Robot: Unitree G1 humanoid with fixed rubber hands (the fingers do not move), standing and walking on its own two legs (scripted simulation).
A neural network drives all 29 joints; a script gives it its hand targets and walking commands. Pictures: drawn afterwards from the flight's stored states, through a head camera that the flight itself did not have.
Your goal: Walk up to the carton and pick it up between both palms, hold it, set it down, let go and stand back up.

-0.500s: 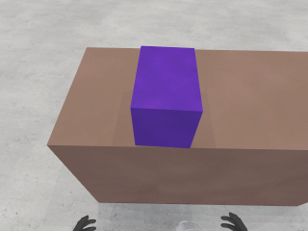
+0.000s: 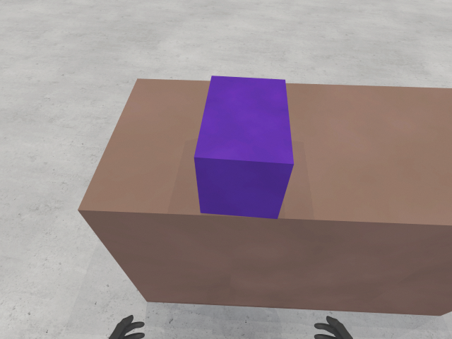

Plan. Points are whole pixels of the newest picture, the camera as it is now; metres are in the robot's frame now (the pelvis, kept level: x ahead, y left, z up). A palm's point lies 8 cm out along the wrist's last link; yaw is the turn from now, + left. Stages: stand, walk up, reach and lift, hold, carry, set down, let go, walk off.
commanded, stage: walk up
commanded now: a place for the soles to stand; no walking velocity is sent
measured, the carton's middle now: (243, 145) +0.48 -0.03 +0.05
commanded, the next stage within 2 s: none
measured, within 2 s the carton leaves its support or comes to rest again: neither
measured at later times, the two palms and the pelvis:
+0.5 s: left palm out of the picture +0.09 +0.24 -0.12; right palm out of the picture +0.04 -0.21 -0.13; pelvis -0.03 +0.03 -0.01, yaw -5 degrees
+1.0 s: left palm out of the picture +0.13 +0.23 -0.13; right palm out of the picture +0.01 -0.21 -0.14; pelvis -0.02 +0.04 -0.02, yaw -14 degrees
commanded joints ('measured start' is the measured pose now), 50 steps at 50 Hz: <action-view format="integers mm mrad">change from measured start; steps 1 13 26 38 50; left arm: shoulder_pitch -14 24 30 -5 6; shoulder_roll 79 129 83 116 96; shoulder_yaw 22 53 47 46 42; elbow -91 -98 -126 -180 -196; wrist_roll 0 -1 15 14 22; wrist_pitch -34 -37 -10 -21 -28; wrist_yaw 1 31 37 46 53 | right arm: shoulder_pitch -1 -14 -114 -20 -91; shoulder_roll -102 -96 -158 -148 -177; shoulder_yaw -32 -49 -66 -79 -92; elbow -82 -65 -97 -111 -128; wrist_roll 0 -4 2 -2 11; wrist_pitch -27 2 18 32 43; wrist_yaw -4 -12 -19 -1 -14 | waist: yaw -2 -13 22 -21 -4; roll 9 -72 61 -87 -34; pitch -24 -73 -9 -73 -27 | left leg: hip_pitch -59 13 -223 -5 -136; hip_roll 95 49 194 111 177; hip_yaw -127 -24 -91 12 97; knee -161 -30 -221 -44 -36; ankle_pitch -62 -47 -277 -196 -238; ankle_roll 28 26 107 69 79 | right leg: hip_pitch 40 -63 -4 -170 -53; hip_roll -68 -152 22 -40 -7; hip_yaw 109 262 128 355 240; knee -117 -176 78 -86 75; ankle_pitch -73 -66 -68 -148 176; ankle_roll -9 -36 4 -19 -44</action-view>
